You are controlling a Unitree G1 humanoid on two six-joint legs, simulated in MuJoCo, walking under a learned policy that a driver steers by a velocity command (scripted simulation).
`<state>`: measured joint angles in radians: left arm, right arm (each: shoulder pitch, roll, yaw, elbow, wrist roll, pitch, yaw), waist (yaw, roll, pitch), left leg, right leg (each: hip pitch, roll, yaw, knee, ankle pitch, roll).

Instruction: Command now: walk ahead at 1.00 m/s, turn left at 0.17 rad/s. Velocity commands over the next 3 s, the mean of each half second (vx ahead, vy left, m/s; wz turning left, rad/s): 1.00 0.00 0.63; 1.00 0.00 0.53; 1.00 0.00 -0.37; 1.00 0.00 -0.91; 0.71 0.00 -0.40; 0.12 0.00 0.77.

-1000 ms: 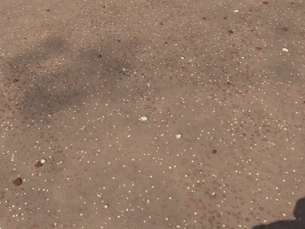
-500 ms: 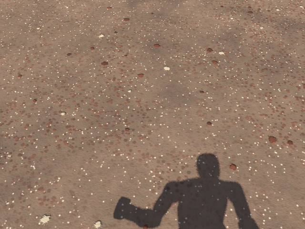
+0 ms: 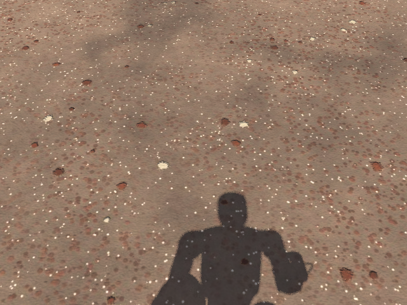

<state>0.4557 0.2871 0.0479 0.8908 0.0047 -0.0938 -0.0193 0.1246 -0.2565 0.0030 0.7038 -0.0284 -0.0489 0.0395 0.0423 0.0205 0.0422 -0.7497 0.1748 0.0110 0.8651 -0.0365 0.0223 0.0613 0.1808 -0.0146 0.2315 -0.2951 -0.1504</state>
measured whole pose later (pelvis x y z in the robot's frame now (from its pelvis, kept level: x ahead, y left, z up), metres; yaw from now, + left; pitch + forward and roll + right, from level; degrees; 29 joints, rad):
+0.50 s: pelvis +0.50 +0.09 +0.00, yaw +21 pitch +2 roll +0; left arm -0.04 0.25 -0.06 0.58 0.04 -0.08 -0.03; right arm 0.50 -0.30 -0.07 0.90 0.01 -0.07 0.02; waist -0.13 0.00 0.02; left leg 0.05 -0.17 -0.21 0.27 -0.32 0.15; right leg -0.71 -0.11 0.08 0.66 0.02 0.04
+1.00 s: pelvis +0.94 +0.28 -0.02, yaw +38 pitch +3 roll -1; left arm 0.59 0.29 0.03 0.97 0.02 -0.10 -0.01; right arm -0.09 -0.29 0.02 0.60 -0.05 -0.05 0.07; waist 0.11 0.01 0.01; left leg -0.62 -0.03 0.06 0.61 -0.11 0.15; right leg 0.24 -0.04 -0.13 0.20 -0.42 0.03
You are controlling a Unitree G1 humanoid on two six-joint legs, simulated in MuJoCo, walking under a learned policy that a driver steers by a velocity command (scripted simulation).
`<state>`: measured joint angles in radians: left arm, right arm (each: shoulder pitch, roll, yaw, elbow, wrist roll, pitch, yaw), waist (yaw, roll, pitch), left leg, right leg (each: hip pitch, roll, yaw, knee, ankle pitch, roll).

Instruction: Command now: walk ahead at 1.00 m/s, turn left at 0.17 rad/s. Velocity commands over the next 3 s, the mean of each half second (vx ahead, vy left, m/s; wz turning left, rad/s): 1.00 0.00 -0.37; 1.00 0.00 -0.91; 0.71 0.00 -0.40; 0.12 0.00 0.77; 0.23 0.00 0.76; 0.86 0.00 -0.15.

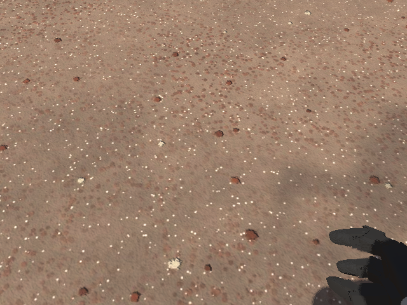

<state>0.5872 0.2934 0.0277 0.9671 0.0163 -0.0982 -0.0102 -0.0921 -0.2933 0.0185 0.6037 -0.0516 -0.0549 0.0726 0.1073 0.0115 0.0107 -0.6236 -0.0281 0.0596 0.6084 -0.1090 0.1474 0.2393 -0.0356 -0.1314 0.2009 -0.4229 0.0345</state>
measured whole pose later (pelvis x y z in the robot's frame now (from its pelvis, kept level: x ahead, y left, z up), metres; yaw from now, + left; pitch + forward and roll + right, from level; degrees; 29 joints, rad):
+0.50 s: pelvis +0.50 -0.03 -0.02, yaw -15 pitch +0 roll +0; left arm 0.14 0.30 0.03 0.77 0.01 -0.04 -0.05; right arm 0.40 -0.26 -0.02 0.90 -0.04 -0.07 -0.02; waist 0.01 -0.01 0.04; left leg 0.03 -0.03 0.15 1.05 -0.37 -0.01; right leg -0.54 0.12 -0.13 0.69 -0.20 -0.20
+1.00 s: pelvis +0.95 -0.13 +0.02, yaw -41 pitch +2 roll +1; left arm 0.29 0.38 0.08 0.78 0.02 -0.03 -0.03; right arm 0.19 -0.30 -0.02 0.69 -0.06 -0.07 -0.02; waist 0.03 -0.04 0.02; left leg -0.33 0.03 0.05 0.53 -0.24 -0.03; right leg -0.40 0.06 0.05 1.28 -0.32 -0.11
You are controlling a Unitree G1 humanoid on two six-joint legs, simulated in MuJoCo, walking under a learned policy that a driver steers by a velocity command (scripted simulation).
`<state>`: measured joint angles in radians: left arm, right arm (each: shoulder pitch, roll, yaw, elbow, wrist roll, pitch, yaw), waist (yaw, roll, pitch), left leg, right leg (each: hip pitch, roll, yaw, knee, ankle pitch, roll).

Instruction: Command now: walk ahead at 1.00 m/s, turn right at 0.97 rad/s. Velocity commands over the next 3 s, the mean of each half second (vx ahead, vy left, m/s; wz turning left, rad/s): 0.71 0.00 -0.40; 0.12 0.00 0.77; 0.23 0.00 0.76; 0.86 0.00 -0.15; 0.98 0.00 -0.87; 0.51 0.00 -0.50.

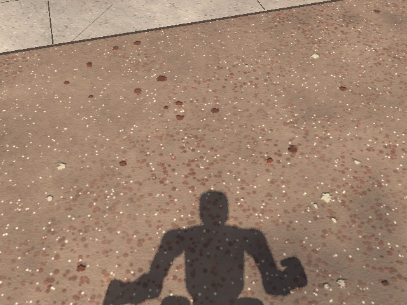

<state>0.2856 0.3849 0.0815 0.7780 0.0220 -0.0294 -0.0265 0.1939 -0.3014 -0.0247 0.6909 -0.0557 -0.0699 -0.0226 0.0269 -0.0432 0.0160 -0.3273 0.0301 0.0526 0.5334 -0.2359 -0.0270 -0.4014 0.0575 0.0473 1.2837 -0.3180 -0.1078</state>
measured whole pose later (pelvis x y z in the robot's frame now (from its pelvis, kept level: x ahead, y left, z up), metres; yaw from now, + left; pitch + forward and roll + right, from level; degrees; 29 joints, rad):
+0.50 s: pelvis +0.39 -0.03 +0.00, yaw -11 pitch +0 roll -1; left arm 0.15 0.23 0.02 0.78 0.02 -0.07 -0.03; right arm 0.28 -0.27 -0.05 0.82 0.04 -0.04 -0.04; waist -0.02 0.02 0.09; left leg -0.56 0.10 -0.08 1.24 -0.41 -0.07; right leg -0.28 0.07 -0.15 0.44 -0.17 -0.12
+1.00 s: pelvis +0.56 +0.01 +0.01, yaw +14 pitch +3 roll -2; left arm -0.06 0.27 0.06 0.73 0.00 0.00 0.02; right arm 0.25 -0.32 -0.10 0.61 0.01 0.02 -0.03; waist -0.04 0.01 0.07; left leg -0.40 -0.11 -0.12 0.47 -0.10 0.09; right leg -0.55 0.05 0.15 0.99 -0.39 0.05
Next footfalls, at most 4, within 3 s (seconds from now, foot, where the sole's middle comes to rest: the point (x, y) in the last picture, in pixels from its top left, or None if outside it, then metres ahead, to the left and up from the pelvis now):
0.30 right None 0.46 -0.10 -0.77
0.78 left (189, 251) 0.66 0.08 -0.77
1.26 right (240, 228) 0.75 -0.09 -0.77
1.68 left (159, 248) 0.67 0.19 -0.77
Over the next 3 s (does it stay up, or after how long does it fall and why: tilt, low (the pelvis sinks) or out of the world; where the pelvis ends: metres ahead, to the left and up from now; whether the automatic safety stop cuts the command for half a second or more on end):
stays up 1.62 0.41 -0.01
